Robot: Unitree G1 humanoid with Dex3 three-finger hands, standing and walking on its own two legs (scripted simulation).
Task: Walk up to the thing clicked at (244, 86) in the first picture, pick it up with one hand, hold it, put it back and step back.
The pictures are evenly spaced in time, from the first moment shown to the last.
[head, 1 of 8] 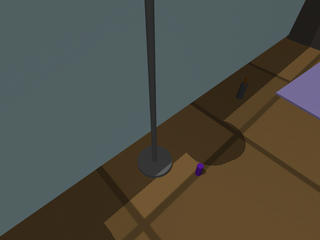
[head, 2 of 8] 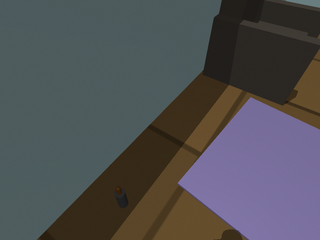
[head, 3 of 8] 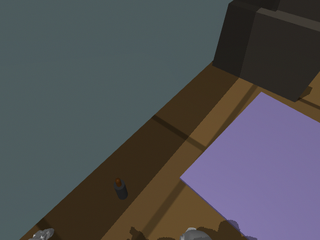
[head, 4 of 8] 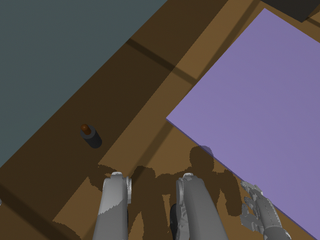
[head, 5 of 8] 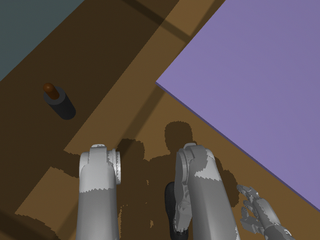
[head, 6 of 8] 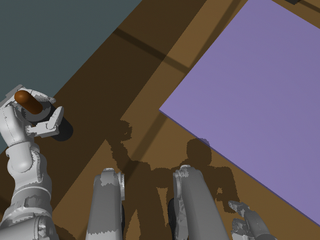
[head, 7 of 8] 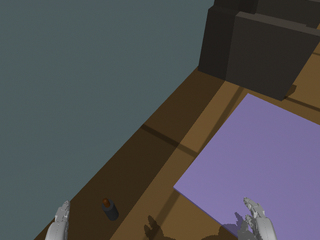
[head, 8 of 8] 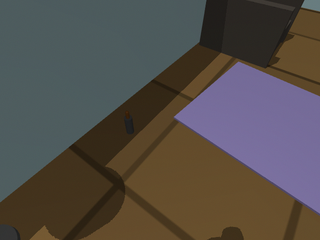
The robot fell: no
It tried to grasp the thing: yes
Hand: left
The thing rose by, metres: 0.61
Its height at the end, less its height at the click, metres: +0.00
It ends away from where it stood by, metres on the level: 0.02
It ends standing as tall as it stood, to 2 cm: yes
